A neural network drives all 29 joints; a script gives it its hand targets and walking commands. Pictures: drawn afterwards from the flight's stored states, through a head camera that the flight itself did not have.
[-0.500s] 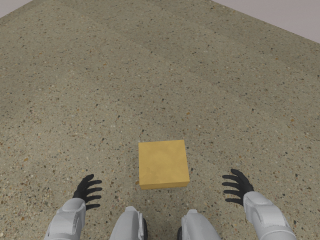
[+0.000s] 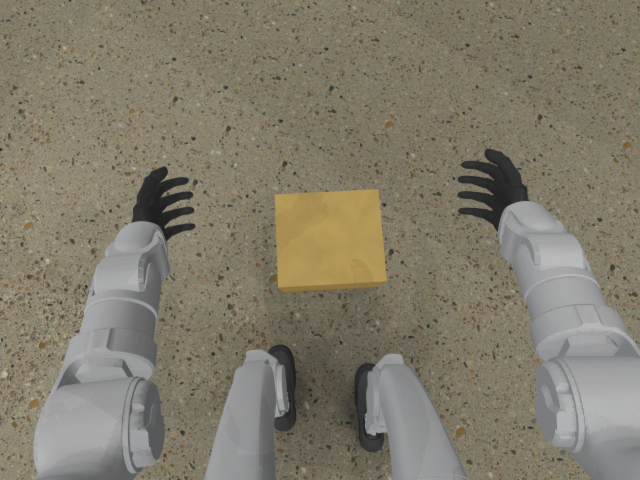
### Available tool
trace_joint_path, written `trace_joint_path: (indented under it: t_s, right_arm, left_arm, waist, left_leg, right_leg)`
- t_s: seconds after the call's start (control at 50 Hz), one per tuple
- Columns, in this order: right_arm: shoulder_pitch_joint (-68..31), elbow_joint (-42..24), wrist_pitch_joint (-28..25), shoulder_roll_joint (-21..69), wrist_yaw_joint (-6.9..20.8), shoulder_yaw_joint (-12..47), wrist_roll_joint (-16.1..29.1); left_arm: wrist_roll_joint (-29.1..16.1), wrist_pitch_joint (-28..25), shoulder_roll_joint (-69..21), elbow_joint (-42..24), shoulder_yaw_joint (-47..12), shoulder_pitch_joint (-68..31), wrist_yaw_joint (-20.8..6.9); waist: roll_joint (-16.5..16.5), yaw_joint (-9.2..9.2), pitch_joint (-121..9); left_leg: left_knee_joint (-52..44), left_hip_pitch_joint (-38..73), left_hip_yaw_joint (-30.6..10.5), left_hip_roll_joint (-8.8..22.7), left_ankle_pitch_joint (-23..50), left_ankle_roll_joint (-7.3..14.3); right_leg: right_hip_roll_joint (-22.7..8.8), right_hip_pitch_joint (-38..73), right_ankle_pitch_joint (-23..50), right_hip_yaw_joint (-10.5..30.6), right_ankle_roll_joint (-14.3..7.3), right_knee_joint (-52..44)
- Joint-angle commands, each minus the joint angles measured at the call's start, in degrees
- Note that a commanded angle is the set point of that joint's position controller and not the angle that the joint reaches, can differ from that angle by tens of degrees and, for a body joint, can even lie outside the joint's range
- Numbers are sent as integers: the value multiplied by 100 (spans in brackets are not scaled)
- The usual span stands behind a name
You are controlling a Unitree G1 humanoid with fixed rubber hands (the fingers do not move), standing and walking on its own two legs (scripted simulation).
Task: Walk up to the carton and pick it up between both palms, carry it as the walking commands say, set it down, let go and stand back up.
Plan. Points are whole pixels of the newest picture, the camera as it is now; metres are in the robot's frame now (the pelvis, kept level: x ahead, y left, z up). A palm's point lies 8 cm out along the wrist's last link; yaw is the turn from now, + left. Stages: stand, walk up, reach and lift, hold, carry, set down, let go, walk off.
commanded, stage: reach and lift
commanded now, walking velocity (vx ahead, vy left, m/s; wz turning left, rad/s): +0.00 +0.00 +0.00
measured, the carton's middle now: (328, 243) +0.50 -0.02 -0.59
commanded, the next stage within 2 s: none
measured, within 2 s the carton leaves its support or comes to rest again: neither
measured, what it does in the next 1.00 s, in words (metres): lowers itself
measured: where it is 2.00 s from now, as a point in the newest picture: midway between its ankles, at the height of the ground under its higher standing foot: (326, 412)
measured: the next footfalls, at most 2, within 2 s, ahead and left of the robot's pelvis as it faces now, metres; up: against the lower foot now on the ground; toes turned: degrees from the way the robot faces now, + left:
none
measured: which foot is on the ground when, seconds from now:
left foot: down 0.00-1.00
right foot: down 0.00-1.00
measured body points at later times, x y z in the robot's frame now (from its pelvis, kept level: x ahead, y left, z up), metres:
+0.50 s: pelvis +0.01 +0.00 -0.02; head +0.32 -0.01 +0.30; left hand +0.53 +0.22 -0.13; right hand +0.55 -0.23 -0.12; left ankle +0.10 +0.11 -0.63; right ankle +0.05 -0.11 -0.63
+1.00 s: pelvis -0.01 +0.00 -0.15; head +0.33 -0.01 +0.14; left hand +0.53 +0.23 -0.28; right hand +0.54 -0.23 -0.28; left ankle +0.10 +0.11 -0.63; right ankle +0.05 -0.11 -0.63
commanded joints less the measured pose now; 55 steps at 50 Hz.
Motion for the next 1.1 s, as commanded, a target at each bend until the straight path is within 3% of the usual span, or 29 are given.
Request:
trace_joint_path:
  t_s: [0.0, 0.2, 0.34, 0.48, 0.64, 0.74, 0.92, 1.08]
  right_arm:
    - [-1419, -379, -373, -992, 94, -187, 19]
    - [-2562, 174, -961, -1321, 305, -482, -109]
    - [-3287, 299, -1038, -1415, 307, -726, -307]
    - [-3229, 123, -1034, -1169, 296, -828, -462]
    - [-3343, 338, -1015, -1005, 278, -955, -539]
    - [-3459, 463, -1020, -1068, 205, -927, -498]
    - [-3799, -224, -944, -1513, -2, -487, 47]
    - [-4220, 19, -845, -1644, -92, -284, 248]
  left_arm:
    - [-84, -335, 736, -646, 167, -1300, 73]
    - [-43, -834, 685, -386, 423, -2244, 83]
    - [51, -917, 836, -258, 687, -2885, 42]
    - [219, -1002, 890, -270, 909, -2845, -136]
    - [341, -1051, 852, 111, 1042, -3110, -224]
    - [298, -1041, 913, 278, 969, -3267, -159]
    - [-130, -999, 1341, -311, 621, -3680, 82]
    - [-408, -898, 1356, -46, 384, -4104, 197]
  waist:
    - [152, -11, -5057]
    - [64, 42, -5808]
    - [-75, 71, -6368]
    - [-157, 121, -6627]
    - [-142, 96, -5764]
    - [-82, 59, -5877]
    - [-38, 125, -7245]
    - [-81, 94, -6700]
  left_leg:
    - [-154, 3776, -503, -280, 1754, -154]
    - [20, 3867, -724, -300, 2751, -133]
    - [97, 3391, -613, -348, 2810, -123]
    - [181, 2677, -448, -380, 2864, -121]
    - [804, 1278, -361, -381, 1918, -168]
    - [1567, 875, -338, -414, 1706, -232]
    - [2860, 906, -297, -475, 2108, -216]
    - [3662, -71, -292, -358, 1172, -173]
  right_leg:
    - [187, 681, 1457, 232, 133, -804]
    - [250, -195, 1927, 243, 139, -764]
    - [270, -233, 2156, 257, 165, -741]
    - [242, 186, 2646, 340, 191, -610]
    - [236, -739, 1791, 343, 199, 21]
    - [272, -1508, 1438, 251, 203, 737]
    - [293, -1853, 1677, 119, 236, 1988]
    - [233, -2632, 823, 73, 178, 2805]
